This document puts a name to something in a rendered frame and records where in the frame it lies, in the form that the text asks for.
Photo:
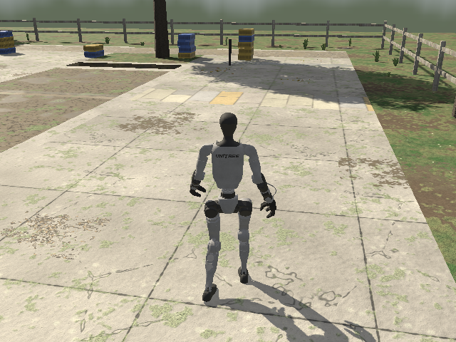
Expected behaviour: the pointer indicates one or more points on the left robot forearm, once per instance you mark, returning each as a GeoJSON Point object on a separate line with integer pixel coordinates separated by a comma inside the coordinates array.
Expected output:
{"type": "Point", "coordinates": [194, 183]}

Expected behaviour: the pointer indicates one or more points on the robot left hand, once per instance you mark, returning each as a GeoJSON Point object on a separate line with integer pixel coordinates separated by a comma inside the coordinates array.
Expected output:
{"type": "Point", "coordinates": [200, 188]}

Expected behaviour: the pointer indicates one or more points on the right robot foot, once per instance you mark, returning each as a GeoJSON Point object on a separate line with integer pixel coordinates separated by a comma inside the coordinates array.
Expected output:
{"type": "Point", "coordinates": [243, 277]}

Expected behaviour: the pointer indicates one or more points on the robot left upper arm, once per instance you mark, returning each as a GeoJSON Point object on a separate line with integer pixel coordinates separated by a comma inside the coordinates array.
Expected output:
{"type": "Point", "coordinates": [202, 158]}

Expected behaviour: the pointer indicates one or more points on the robot right upper arm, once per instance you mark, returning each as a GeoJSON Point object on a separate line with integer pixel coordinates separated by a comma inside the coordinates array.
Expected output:
{"type": "Point", "coordinates": [254, 163]}

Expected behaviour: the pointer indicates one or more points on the robot torso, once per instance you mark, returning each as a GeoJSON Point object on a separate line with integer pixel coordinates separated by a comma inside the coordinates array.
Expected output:
{"type": "Point", "coordinates": [227, 170]}

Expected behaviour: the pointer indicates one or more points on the right robot forearm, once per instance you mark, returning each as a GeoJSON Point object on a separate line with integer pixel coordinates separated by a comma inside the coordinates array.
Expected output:
{"type": "Point", "coordinates": [265, 192]}

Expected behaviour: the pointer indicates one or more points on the robot right hand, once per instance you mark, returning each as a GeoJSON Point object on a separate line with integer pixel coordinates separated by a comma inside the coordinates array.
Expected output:
{"type": "Point", "coordinates": [270, 206]}

